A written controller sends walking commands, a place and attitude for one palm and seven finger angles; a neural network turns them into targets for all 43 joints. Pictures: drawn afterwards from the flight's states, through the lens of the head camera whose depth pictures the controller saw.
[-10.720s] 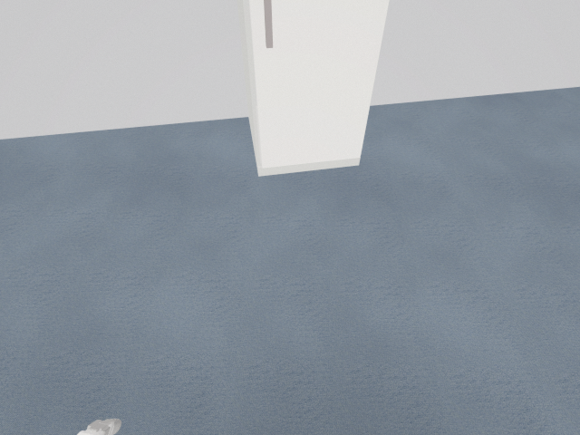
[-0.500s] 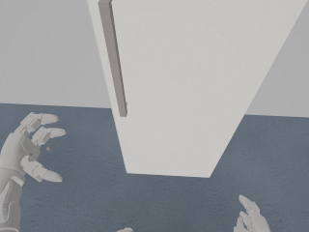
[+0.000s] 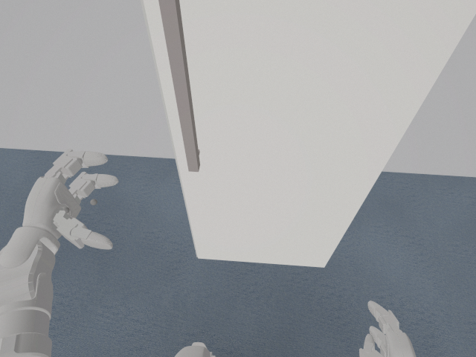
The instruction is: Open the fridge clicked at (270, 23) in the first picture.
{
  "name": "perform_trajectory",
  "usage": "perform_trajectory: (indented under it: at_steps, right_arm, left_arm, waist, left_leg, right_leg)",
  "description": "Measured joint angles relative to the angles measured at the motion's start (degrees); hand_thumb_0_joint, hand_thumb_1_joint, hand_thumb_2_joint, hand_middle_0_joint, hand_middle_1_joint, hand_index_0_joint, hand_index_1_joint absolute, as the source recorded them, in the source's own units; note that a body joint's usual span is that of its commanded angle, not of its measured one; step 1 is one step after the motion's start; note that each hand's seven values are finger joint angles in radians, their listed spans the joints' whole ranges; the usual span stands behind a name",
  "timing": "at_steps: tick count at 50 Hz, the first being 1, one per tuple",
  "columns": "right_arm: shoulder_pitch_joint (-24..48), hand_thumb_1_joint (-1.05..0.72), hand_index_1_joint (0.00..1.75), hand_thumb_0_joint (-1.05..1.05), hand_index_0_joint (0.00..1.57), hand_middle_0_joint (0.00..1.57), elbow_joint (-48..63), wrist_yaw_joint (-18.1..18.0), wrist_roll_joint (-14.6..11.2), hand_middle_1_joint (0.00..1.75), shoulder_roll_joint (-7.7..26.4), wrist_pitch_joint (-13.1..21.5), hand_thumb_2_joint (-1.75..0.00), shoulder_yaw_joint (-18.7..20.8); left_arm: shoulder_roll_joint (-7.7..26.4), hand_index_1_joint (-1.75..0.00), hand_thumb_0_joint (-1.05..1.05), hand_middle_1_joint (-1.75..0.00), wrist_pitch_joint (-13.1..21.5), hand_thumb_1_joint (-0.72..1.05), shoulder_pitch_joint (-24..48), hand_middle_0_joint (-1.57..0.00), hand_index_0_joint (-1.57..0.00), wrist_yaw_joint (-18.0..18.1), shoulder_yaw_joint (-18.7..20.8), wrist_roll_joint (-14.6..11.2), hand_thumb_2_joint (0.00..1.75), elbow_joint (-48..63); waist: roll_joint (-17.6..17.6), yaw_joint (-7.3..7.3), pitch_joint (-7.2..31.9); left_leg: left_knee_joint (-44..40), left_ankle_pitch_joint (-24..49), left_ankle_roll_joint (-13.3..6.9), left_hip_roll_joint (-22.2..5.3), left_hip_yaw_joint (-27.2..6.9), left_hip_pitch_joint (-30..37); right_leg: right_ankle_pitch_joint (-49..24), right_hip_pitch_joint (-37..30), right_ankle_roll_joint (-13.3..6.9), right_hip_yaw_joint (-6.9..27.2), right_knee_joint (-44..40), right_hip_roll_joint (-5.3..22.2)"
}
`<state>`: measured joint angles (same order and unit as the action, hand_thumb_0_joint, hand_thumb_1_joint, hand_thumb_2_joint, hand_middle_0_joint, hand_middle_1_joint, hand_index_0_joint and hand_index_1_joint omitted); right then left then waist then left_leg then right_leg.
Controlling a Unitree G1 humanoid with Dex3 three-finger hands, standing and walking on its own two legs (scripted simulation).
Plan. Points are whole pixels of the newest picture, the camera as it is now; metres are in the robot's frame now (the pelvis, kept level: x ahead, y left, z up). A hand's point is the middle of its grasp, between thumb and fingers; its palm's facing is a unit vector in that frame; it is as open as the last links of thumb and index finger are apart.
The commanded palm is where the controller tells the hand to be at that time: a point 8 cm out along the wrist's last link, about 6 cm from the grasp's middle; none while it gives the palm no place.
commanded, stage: move the hooked fingers beside the handle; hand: left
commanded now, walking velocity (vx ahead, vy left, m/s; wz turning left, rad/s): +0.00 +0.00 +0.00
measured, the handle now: (186, 95) +0.54 +0.15 +0.15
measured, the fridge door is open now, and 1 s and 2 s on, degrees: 0 0 0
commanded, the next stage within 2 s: none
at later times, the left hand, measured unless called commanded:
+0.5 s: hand (116, 177) +0.37 +0.25 +0.10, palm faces +0.00 -1.00 +0.02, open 13.9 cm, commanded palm +0.35 +0.30 +0.10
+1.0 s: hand (140, 151) +0.44 +0.22 +0.10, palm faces -0.01 -1.00 +0.01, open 13.9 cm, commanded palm +0.42 +0.28 +0.09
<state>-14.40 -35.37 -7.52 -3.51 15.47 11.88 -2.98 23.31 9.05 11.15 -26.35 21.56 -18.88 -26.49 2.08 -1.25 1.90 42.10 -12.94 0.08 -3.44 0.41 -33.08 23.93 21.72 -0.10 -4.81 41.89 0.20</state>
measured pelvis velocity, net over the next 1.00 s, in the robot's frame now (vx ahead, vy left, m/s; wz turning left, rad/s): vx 0.01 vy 0.01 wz -0.04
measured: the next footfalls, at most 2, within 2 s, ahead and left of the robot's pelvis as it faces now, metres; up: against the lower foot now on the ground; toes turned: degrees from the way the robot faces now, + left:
none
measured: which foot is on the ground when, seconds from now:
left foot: down 0.00-1.00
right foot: down 0.00-1.00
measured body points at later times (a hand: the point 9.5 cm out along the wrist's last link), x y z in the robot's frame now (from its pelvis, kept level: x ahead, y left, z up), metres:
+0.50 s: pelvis +0.01 +0.00 +0.00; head +0.04 +0.01 +0.45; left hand +0.36 +0.30 +0.10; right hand +0.13 -0.26 -0.10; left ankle +0.09 +0.12 -0.71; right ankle -0.02 -0.12 -0.71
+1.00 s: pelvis +0.01 +0.01 -0.01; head +0.07 +0.01 +0.44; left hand +0.43 +0.28 +0.10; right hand +0.08 -0.27 -0.12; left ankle +0.09 +0.12 -0.71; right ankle -0.02 -0.12 -0.71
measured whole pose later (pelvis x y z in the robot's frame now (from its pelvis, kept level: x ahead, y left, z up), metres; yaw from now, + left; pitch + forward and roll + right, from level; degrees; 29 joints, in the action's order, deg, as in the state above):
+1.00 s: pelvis +0.01 +0.01 -0.01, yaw -2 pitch +10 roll -2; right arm -19.4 -36.9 -4.7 -2.7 15.5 2.6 -1.1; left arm 25.4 14.3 33.5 -20.1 21.1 -12.5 -49.0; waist 1.3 3.4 4.1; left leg 47.0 -15.9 -0.2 -4.5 1.7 -41.2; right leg 25.9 30.2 0.2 -3.0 46.1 -0.4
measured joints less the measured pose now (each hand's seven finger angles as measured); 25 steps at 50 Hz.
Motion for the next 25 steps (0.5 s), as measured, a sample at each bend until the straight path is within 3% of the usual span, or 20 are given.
perform_trajectory:
  at_steps: [9, 15, 25]
  right_arm:
    - [-1.8, -0.9, 0.3, 0.01, 0.2, 0.21, 0.8, 1.6, 0.2, 0.3, -0.5, -2.0, -0.89, 0.4]
    - [-3.1, -0.9, 0.3, 0.01, 0.2, 0.21, 0.5, 1.7, 0.1, 0.3, 0.0, -3.3, -0.89, 0.9]
    - [-2.4, -0.9, 0.3, 0.01, 0.2, 0.2, -0.7, 1.5, 0.3, 0.3, 0.2, -4.4, -0.89, 1.3]
  left_arm:
    - [0.5, -1.2, -0.01, -1.2, 0.3, -0.5, 1.4, -0.3, -0.31, 1.6, 1.4, 0.9, 0.3, -2.0]
    - [1.4, -1.2, -0.01, -1.2, 0.7, -0.5, 2.7, -0.3, -0.31, 1.7, 2.4, 1.0, 0.3, -4.7]
    - [0.2, -1.2, -0.01, -1.2, 1.8, -0.5, 8.6, -0.3, -0.3, 2.7, -0.4, 2.4, 0.3, -8.2]
  waist:
    - [-0.5, 1.88, 1.0]
    - [-0.5, 1.91, 1.1]
    - [-0.6, 2.05, 1.2]
  left_leg:
    - [-0.1, -0.6, -0.1, -0.6, 1.6, -0.3]
    - [0.7, -1.2, -0.2, -0.6, 1.5, -1.2]
    - [2.0, -1.6, -0.4, -0.4, 1.0, -3.0]
  right_leg:
    - [0.0, 1.1, 0.2, 1.7, 0.0, -0.3]
    - [0.4, 1.8, 0.2, 1.7, 0.5, -0.3]
    - [0.9, 3.3, 0.4, 1.2, 1.6, -0.1]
